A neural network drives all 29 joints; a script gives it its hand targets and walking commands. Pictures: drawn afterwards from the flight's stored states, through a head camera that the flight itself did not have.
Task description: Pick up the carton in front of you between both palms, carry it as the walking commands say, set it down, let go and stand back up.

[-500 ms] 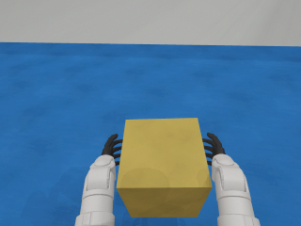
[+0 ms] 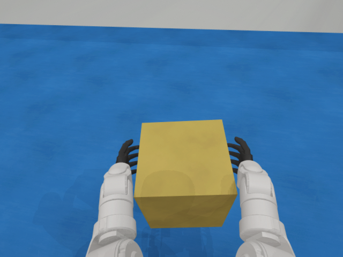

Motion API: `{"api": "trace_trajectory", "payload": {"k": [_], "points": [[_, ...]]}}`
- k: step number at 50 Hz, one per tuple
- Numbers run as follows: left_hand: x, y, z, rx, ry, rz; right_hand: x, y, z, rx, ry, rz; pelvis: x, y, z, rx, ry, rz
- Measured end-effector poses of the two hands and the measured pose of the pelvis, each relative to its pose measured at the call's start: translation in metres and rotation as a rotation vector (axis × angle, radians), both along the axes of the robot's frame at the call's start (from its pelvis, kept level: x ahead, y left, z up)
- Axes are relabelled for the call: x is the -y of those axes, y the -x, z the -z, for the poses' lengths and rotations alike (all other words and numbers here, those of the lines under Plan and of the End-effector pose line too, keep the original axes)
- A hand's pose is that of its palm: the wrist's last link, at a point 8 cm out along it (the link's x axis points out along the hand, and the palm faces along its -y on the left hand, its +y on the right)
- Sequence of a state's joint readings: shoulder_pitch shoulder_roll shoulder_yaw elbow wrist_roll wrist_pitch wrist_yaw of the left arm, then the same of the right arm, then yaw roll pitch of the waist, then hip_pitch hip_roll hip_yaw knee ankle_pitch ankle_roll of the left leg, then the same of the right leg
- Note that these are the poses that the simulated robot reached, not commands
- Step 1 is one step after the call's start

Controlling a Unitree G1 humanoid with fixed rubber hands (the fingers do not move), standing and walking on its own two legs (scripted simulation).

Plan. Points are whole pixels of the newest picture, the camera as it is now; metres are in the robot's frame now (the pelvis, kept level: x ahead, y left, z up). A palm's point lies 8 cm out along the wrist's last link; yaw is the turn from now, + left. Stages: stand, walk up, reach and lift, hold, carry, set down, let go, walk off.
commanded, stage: set down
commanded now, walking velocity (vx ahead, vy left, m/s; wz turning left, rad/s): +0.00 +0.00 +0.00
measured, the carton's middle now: (183, 177) +0.34 +0.00 -0.05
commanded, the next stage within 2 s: none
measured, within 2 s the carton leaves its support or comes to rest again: neither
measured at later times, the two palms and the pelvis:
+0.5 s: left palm (139, 188) +0.37 +0.15 -0.17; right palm (229, 189) +0.36 -0.15 -0.18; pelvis -0.04 +0.02 -0.11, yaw +1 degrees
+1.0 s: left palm (151, 194) +0.42 +0.13 -0.33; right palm (226, 198) +0.40 -0.17 -0.34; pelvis -0.06 +0.01 -0.24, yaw +2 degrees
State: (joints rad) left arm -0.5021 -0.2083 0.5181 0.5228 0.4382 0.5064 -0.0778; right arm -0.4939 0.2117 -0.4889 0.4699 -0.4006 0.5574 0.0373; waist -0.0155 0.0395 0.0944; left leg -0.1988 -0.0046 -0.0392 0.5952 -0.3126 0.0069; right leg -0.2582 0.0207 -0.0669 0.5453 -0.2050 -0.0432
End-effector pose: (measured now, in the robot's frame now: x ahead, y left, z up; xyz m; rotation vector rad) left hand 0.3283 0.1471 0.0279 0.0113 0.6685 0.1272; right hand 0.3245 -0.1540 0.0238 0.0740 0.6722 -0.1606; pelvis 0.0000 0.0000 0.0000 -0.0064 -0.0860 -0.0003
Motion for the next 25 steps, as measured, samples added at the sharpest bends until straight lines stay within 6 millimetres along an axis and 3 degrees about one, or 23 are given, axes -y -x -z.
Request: {"api": "trace_trajectory", "payload": {"k": [7,14,18,25], "points": [[0.002,-0.012,0.07,-0.021,-0.034,0.039,0.002,-0.004,0.074,-0.022,0.041,-0.014,-0.006,0.009,0.014,-0.206,-0.009,0.014],[0.003,-0.02,0.147,0.01,-0.016,0.036,0.002,-0.009,0.149,0.009,0.051,0.001,-0.013,0.02,0.048,-0.445,-0.016,0.013],[0.002,-0.028,0.174,0.045,0.005,0.021,0.001,-0.018,0.174,0.045,0.049,0.003,-0.017,0.025,0.072,-0.55,-0.015,0.002],[0.001,-0.043,0.202,0.058,0.028,-0.004,0.0,-0.036,0.202,0.059,0.034,0.006,-0.02,0.035,0.11,-0.638,-0.012,-0.007]]}}
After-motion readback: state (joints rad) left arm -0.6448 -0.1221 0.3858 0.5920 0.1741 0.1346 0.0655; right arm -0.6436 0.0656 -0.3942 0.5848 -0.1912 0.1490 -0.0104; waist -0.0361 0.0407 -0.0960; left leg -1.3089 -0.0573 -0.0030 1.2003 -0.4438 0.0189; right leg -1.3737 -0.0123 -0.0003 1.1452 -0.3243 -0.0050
